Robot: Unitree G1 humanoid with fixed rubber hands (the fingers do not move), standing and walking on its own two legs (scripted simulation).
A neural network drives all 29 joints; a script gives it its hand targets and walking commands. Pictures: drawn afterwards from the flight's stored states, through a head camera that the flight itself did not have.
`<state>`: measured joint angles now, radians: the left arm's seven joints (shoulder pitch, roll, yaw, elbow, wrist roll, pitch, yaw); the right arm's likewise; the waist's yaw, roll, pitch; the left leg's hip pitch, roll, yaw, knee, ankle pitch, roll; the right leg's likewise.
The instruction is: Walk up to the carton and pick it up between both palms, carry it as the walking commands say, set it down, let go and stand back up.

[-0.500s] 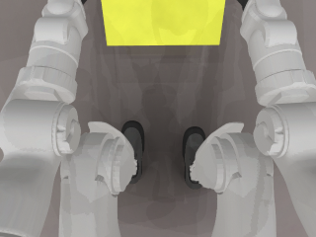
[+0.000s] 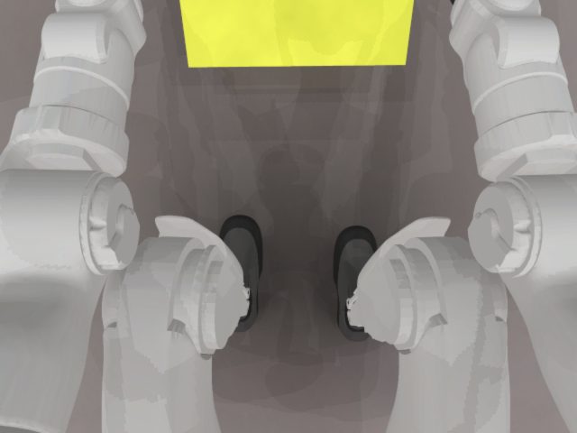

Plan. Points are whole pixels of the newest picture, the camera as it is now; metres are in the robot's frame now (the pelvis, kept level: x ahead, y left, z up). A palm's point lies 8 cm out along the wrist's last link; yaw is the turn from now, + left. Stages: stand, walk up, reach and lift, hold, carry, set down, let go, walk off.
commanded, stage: set down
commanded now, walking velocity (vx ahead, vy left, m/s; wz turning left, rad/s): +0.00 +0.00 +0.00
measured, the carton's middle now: out of the picture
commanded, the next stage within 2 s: none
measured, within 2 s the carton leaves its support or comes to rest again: rests again in 1.18 s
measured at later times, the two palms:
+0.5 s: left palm out of the picture +0.56 +0.19 -0.17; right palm out of the picture +0.57 -0.15 -0.18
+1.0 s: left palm out of the picture +0.56 +0.19 -0.18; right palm out of the picture +0.57 -0.15 -0.18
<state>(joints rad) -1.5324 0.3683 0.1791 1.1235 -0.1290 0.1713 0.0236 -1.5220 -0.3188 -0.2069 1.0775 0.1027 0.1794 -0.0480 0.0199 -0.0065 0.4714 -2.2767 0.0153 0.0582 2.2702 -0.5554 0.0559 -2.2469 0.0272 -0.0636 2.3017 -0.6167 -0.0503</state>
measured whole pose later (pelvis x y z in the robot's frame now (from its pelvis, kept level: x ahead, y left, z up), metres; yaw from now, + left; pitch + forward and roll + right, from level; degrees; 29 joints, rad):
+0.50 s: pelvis +0.01 +0.00 +0.00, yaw +0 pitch +33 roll +0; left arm -1.53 0.37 0.23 1.12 -0.09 0.16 -0.02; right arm -1.52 -0.32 -0.26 1.07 0.05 0.17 0.00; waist 0.02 0.00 0.48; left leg -2.27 0.01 0.06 2.29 -0.59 0.06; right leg -2.24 0.03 -0.06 2.32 -0.65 -0.05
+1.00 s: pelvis +0.01 +0.00 +0.00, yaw +0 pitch +32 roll +0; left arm -1.54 0.36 0.26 1.15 -0.06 0.13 -0.03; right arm -1.53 -0.32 -0.26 1.10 0.05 0.13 0.00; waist 0.02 0.00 0.49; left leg -2.27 0.01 0.05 2.31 -0.61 0.05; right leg -2.23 0.03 -0.07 2.34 -0.67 -0.05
